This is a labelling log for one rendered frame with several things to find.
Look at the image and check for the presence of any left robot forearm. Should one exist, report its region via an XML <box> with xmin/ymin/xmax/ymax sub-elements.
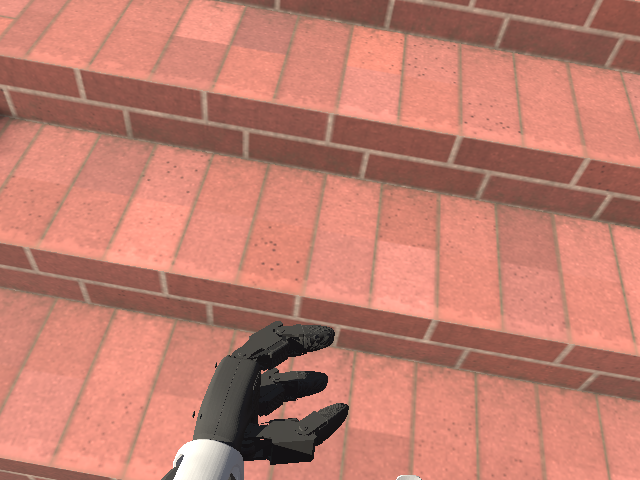
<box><xmin>161</xmin><ymin>439</ymin><xmax>244</xmax><ymax>480</ymax></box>

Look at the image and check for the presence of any left robot hand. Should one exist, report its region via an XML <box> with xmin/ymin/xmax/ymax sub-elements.
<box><xmin>192</xmin><ymin>321</ymin><xmax>349</xmax><ymax>465</ymax></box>

